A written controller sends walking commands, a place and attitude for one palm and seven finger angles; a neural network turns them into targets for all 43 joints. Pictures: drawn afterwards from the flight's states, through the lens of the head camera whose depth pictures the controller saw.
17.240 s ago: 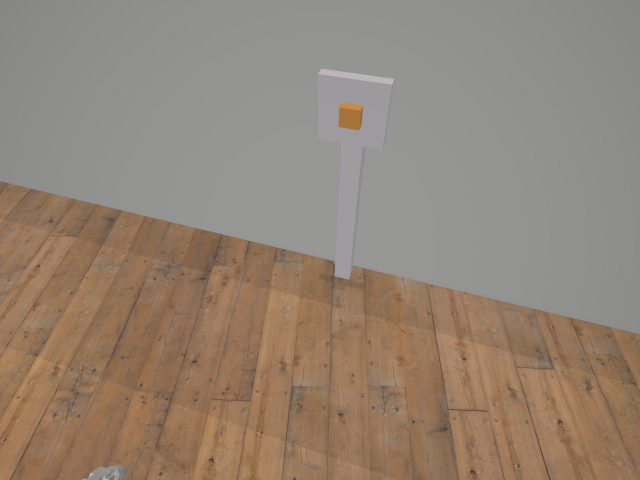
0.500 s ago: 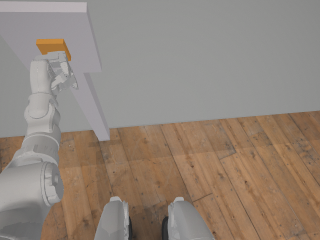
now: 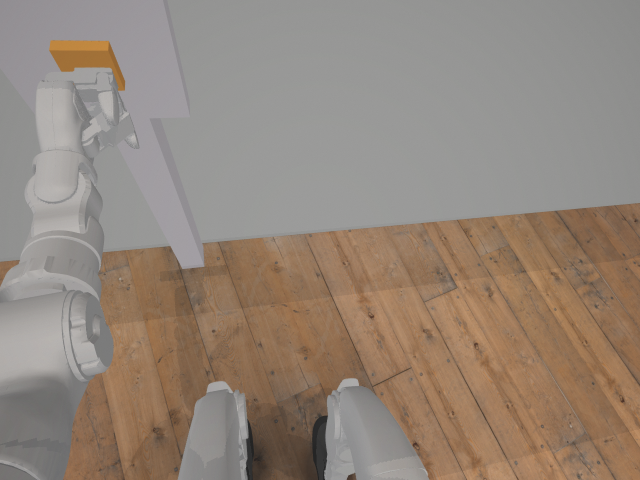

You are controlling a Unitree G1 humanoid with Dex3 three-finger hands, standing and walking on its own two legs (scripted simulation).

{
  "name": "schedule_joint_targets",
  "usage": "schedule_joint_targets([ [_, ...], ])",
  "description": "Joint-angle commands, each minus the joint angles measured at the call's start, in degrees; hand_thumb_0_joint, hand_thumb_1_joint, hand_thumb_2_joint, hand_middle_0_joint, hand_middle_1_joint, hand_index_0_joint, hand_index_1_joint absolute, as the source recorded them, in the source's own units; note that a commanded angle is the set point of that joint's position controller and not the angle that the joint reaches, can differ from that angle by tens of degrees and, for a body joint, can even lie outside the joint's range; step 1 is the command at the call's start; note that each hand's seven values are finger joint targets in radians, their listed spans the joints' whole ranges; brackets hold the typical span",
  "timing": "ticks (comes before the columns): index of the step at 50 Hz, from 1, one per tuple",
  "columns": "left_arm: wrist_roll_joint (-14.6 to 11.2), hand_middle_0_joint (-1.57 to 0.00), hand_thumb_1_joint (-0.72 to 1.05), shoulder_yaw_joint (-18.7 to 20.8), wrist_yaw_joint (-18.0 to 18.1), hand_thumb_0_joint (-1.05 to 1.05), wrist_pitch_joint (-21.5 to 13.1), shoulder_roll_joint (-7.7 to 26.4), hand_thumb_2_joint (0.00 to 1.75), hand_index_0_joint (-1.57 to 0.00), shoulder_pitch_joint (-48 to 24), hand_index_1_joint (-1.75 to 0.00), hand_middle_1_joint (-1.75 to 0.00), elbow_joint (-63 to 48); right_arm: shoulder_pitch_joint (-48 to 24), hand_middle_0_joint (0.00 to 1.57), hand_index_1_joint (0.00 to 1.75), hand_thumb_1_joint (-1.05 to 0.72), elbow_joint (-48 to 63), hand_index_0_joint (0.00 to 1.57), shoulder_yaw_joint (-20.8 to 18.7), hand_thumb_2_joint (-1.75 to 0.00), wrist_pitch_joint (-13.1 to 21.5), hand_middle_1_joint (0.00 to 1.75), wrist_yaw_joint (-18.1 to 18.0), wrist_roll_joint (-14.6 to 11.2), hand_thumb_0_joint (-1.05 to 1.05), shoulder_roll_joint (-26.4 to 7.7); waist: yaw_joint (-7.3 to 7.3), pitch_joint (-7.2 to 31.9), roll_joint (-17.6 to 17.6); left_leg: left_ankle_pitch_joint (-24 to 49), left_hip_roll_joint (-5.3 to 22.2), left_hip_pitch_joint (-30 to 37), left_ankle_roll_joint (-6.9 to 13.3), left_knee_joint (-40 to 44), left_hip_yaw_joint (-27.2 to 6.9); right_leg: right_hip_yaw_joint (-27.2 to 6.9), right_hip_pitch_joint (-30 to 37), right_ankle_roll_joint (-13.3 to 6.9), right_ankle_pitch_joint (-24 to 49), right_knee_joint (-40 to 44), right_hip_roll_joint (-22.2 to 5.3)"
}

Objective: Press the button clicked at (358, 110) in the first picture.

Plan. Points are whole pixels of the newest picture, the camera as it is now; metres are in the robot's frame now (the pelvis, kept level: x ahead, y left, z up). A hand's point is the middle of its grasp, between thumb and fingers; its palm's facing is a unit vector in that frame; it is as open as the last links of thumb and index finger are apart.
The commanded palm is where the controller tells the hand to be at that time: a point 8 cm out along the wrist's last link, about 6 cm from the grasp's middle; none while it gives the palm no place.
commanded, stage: pull the fist back off the button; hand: left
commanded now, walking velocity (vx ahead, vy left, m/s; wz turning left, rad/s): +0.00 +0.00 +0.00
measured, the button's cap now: (90, 61) +0.58 +0.22 +0.10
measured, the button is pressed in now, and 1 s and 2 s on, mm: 10 0 0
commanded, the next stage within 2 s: draw the hand back to the body in 1.00 s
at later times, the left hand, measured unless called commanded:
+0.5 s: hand (123, 136) +0.50 +0.19 +0.06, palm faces +0.09 -1.00 -0.02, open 3.3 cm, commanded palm +0.47 +0.22 +0.06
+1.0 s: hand (127, 199) +0.42 +0.18 +0.06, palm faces +0.08 -1.00 -0.02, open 3.1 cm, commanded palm +0.41 +0.22 +0.06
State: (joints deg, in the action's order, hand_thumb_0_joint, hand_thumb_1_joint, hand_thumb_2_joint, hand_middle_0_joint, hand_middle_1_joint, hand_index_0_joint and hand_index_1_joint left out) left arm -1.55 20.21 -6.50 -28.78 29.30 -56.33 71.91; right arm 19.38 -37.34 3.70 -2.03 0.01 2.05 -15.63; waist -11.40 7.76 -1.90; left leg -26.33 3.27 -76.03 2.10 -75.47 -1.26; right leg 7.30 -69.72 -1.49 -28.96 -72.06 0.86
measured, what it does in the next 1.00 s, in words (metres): stands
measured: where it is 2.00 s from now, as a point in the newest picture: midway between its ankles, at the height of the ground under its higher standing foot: (285, 479)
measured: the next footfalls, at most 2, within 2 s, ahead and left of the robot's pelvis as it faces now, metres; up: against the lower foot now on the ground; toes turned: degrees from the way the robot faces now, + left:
none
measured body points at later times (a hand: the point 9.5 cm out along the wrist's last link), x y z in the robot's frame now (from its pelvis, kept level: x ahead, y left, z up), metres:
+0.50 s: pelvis +0.02 +0.01 +0.02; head +0.16 +0.03 +0.45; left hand +0.49 +0.24 +0.06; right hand +0.06 -0.26 -0.09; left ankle +0.07 +0.10 -0.61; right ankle +0.04 -0.11 -0.61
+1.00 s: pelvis +0.05 +0.00 +0.03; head +0.16 +0.02 +0.47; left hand +0.41 +0.23 +0.06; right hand +0.19 -0.25 -0.08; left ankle +0.07 +0.10 -0.61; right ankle +0.05 -0.11 -0.61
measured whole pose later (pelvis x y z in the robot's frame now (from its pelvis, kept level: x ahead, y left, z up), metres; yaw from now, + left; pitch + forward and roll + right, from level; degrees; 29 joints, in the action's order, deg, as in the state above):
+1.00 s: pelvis +0.05 +0.00 +0.03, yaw +1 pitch +21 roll -3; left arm -8.7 10.2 -5.5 -29.8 13.0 -18.3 36.5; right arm 11.8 -33.3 0.2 -2.8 0.4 -0.2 -13.9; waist -2.4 9.1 -0.9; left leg -29.5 2.5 -60.4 1.8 -68.6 1.3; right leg 4.5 -55.5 -1.0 -32.0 -66.3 0.5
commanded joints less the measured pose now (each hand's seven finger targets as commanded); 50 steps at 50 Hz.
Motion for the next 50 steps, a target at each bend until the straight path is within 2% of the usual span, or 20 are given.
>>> schedule_joint_targets([
  [1, -1.02, -1.3, 0.9, 1.81, 1.85, 0.0, -1.54, 14.18, 0.9, -1.3, -33.82, -1.5, -1.5, -13.52, 8.91, 0.2, 0.3, -0.9, 2.31, 0.2, -4.23, -0.9, 1.34, 0.3, -0.83, 0.2, 0.0, -11.72, -3.64, 27.39, -9.65, -3.69, -1.28, 27.2, -0.05, 11.1, -6.22, -5.3, 3.73, 0.15, 0.05, 11.4, 1.65],
  [7, -1.97, -1.3, 0.9, 1.59, 1.17, 0.0, -0.92, 12.11, 0.9, -1.3, -28.65, -1.5, -1.5, -15.18, 8.6, 0.2, 0.3, -0.9, 3.17, 0.2, -4.39, -0.9, 1.41, 0.3, -0.48, 0.01, 0.0, -11.3, -1.92, 27.8, -9.42, -2.03, -1.35, 27.52, -0.11, 11.52, -5.35, -5.35, 6.01, 0.11, 0.88, 11.82, 1.62],
  [9, -2.25, -1.3, 0.9, 3.29, 1.06, 0.0, -0.99, 13.15, 0.9, -1.3, -24.7, -1.5, -1.5, -15.06, 8.52, 0.2, 0.3, -0.9, 3.61, 0.2, -4.49, -0.9, 1.2, 0.3, -0.36, -0.09, 0.0, -11.48, -0.5, 28.71, -8.87, -0.67, -1.27, 27.91, -0.28, 11.79, -5.3, -5.22, 6.88, -0.03, 1.39, 11.58, 1.63],
  [10, -2.48, -1.3, 0.9, 1.53, 0.87, 0.0, -1.08, 11.02, 0.9, -1.3, -25.12, -1.5, -1.5, -16.32, 8.38, 0.2, 0.3, -0.9, 3.65, 0.2, -4.53, -0.9, 1.1, 0.3, -0.27, -0.17, 0.0, -11.12, -1.06, 28.7, -8.46, -0.08, -1.28, 28.67, -0.2, 11.93, -5.19, -5.15, 7.1, 0.12, 1.82, 11.8, 1.67],
  [11, -2.82, -1.3, 0.9, 1.68, 0.72, 0.0, -1.15, 10.26, 0.9, -1.3, -23.57, -1.5, -1.5, -16.99, 8.24, 0.2, 0.3, -0.9, 3.77, 0.2, -4.8, -0.9, 1.05, 0.3, -0.2, -0.28, 0.0, -10.96, -0.61, 28.43, -8.14, 0.43, -1.31, 28.83, -0.25, 11.89, -4.83, -5.23, 7.65, 0.15, 2.26, 12.05, 1.71],
  [12, -3.09, -1.3, 0.9, 3.29, 0.84, 0.0, -1.27, 11.67, 0.9, -1.3, -21.26, -1.5, -1.5, -17.29, 8.23, 0.2, 0.3, -0.9, 3.94, 0.2, -4.82, -0.9, 0.87, 0.3, -0.16, -0.32, 0.0, -10.97, 0.48, 28.39, -7.54, 1.38, -1.33, 28.64, -0.36, 12.11, -4.55, -5.22, 9.21, 0.1, 2.7, 12.19, 1.71],
  [14, -3.36, -1.3, 0.9, 2.67, 0.7, 0.0, -1.73, 10.06, 0.9, -1.3, -18.38, -1.5, -1.5, -18.78, 7.75, 0.2, 0.3, -0.9, 4.45, 0.2, -4.98, -0.9, 0.58, 0.3, -0.03, -0.54, 0.0, -10.67, 1.14, 29.01, -7.32, 3.04, -1.3, 29.6, -0.42, 12.3, -4.27, -5.17, 9.72, 0.08, 3.54, 12.17, 1.76],
  [17, -3.89, -1.3, 0.9, 2.3, 0.99, 0.0, -1.83, 8.66, 0.9, -1.3, -16.25, -1.5, -1.5, -19.51, 7.33, 0.2, 0.3, -0.9, 4.4, 0.2, -5.19, -0.9, 0.24, 0.3, -0.03, -0.75, 0.0, -10.32, 0.97, 25.71, -4.63, 2.65, -1.46, 28.19, -0.28, 12.67, -3.51, -5.34, 11.25, 0.38, 3.73, 13.06, 1.77],
  [19, -3.93, -1.3, 0.9, 2.92, 1.04, 0.0, -2.82, 8.55, 0.9, -1.3, -12.64, -1.5, -1.5, -21.46, 6.9, 0.2, 0.3, -0.9, 4.92, 0.2, -5.39, -0.9, 0.14, 0.3, 0.08, -0.72, 0.0, -10.16, 2.76, 27.95, -6.4, 5.62, -1.43, 30.84, -0.68, 13.0, -3.57, -5.04, 11.73, 0.03, 5.33, 12.41, 1.68],
  [22, -4.74, -1.3, 0.9, -0.57, 0.52, 0.0, -3.84, 3.1, 0.9, -1.3, -8.48, -1.5, -1.5, -25.35, 6.19, 0.2, 0.3, -0.9, 5.35, 0.2, -5.94, -0.9, -0.24, 0.3, 0.6, -0.86, 0.0, -9.38, 2.89, 28.61, -6.44, 9.99, -1.29, 34.95, -0.91, 13.34, -3.21, -4.7, 12.53, 0.01, 8.47, 12.9, 1.91],
  [25, -5.57, -1.3, 0.9, -0.04, 0.19, 0.0, -4.13, 2.58, 0.9, -1.3, -2.49, -1.5, -1.5, -27.31, 5.63, 0.2, 0.3, -0.9, 5.72, 0.2, -6.3, -0.9, -0.84, 0.3, 0.66, -1.19, 0.0, -9.23, 4.02, 27.88, -4.48, 13.01, -1.35, 35.03, -1.01, 13.5, -2.55, -4.72, 14.83, 0.04, 11.37, 13.04, 1.9],
  [29, -6.75, -1.3, 0.9, -2.22, 0.5, 0.0, -4.56, -1.46, 0.9, -1.3, 4.02, -1.5, -1.5, -35.4, 4.21, 0.2, 0.3, -0.9, 6.78, 0.2, -6.89, -0.9, -1.13, 0.3, 0.8, -1.51, 0.0, -8.44, 5.55, 30.3, -5.86, 19.64, -1.37, 39.96, -1.41, 13.98, -2.25, -4.42, 16.94, -0.09, 16.5, 12.96, 1.93],
  [32, -7.37, -1.3, 0.9, -4.68, 0.93, 0.0, -4.25, -4.87, 0.9, -1.3, 10.98, -1.5, -1.5, -39.11, 3.26, 0.2, 0.3, -0.9, 7.14, 0.2, -7.19, -0.9, -1.15, 0.3, 0.94, -1.85, 0.0, -7.93, 5.71, 28.19, -3.01, 22.11, -1.4, 39.96, -1.42, 14.39, -1.66, -4.32, 19.09, 0.19, 19.54, 13.58, 1.93],
  [36, -7.68, -1.3, 0.9, -6.17, 1.63, 0.0, -4.05, -7.2, 0.9, -1.3, 17.2, -1.5, -1.5, -42.89, 1.82, 0.2, 0.3, -0.9, 7.69, 0.2, -7.31, -0.9, -0.95, 0.3, 0.94, -2.05, 0.0, -7.44, 6.27, 25.21, -2.42, 23.43, -1.55, 39.63, -1.53, 14.73, -1.22, -4.33, 19.82, 0.31, 21.44, 13.76, 1.72],
  [39, -7.4, -1.3, 0.9, -5.67, 2.08, 0.0, -4.46, -6.51, 0.9, -1.3, 19.53, -1.5, -1.5, -44.58, 0.65, 0.2, 0.3, -0.9, 7.96, 0.2, -7.22, -0.9, -0.58, 0.3, 0.63, -2.0, 0.0, -7.31, 6.78, 24.07, -2.12, 22.47, -1.7, 38.5, -1.6, 14.71, -1.12, -4.66, 20.31, 0.25, 21.45, 13.36, 1.55],
  [42, -7.46, -1.3, 0.9, -7.93, 1.75, 0.0, -5.21, -8.6, 0.9, -1.3, 18.84, -1.5, -1.5, -47.43, -0.66, 0.2, 0.3, -0.9, 8.17, 0.2, -7.28, -0.9, -0.01, 0.3, 0.36, -2.04, 0.0, -7.14, 6.36, 24.2, -2.24, 20.91, -1.67, 39.84, -1.73, 14.66, -1.58, -4.48, 19.04, 0.18, 19.55, 13.34, 1.43],
  [43, -7.58, -1.3, 0.9, -7.7, 1.74, 0.0, -5.4, -8.24, 0.9, -1.3, 19.5, -1.5, -1.5, -48.56, -0.89, 0.2, 0.3, -0.9, 8.43, 0.2, -7.36, -0.9, 0.22, 0.3, 0.25, -1.93, 0.0, -7.17, 6.85, 24.97, -3.97, 21.87, -1.7, 40.62, -1.79, 14.46, -1.53, -4.58, 18.84, -0.02, 19.82, 13.01, 1.4],
  [45, -7.77, -1.3, 0.9, -8.14, 1.44, 0.0, -5.2, -8.96, 0.9, -1.3, 22.66, -1.5, -1.5, -48.61, -1.57, 0.2, 0.3, -0.9, 8.48, 0.2, -7.26, -0.9, 0.51, 0.3, 0.19, -1.99, 0.0, -6.96, 7.36, 25.59, -3.14, 22.4, -1.78, 40.75, -1.9, 14.42, -1.46, -4.6, 19.86, 0.06, 20.57, 12.94, 1.33],
  [48, -7.95, -1.3, 0.9, -8.47, 1.15, 0.0, -4.52, -8.81, 0.9, -1.3, 19.29, -1.5, -1.5, -47.89, -2.0, 0.2, 0.3, -0.9, 8.02, 0.2, -7.1, -0.9, 0.97, 0.3, -0.29, -2.01, 0.0, -7.03, 6.02, 23.94, -0.89, 19.56, -2.02, 37.74, -1.36, 13.68, -1.39, -4.96, 19.75, 0.3, 19.78, 13.04, 1.16],
  [50, -7.66, -1.3, 0.9, -7.61, 0.99, 0.0, -4.0, -7.64, 0.9, -1.3, 17.65, -1.5, -1.5, -45.67, -2.53, 0.2, 0.3, -0.9, 7.68, 0.2, -6.9, -0.9, 1.09, 0.3, -0.7, -2.12, 0.0, -7.0, 6.19, 23.06, -1.36, 17.09, -2.24, 35.83, -1.45, 13.6, -1.18, -5.29, 19.63, 0.36, 18.4, 13.06, 1.02],
])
